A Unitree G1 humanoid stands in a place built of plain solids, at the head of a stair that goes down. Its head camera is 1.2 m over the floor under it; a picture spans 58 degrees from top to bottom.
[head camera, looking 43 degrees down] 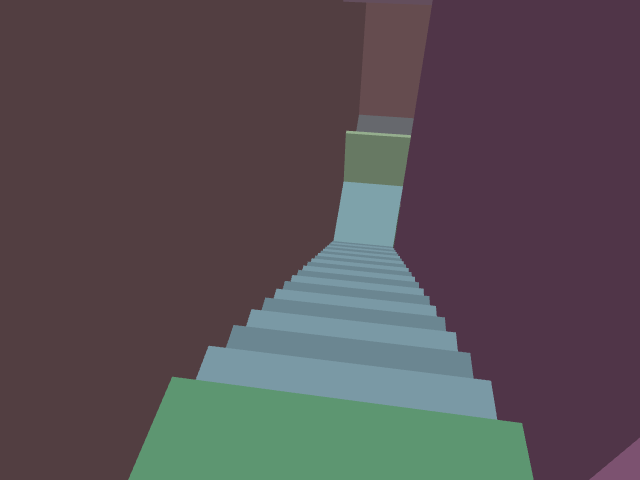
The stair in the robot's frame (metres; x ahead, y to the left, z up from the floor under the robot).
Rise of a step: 0.19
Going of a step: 0.24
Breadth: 1.02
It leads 8 degrees to the right of straight ahead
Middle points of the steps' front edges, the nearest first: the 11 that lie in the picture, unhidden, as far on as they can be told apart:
0.61 -0.06 0.00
0.84 -0.09 -0.19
1.07 -0.12 -0.38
1.31 -0.16 -0.57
1.54 -0.19 -0.76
1.77 -0.22 -0.95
2.01 -0.25 -1.14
2.24 -0.29 -1.33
2.47 -0.32 -1.52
2.70 -0.35 -1.71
2.94 -0.38 -1.90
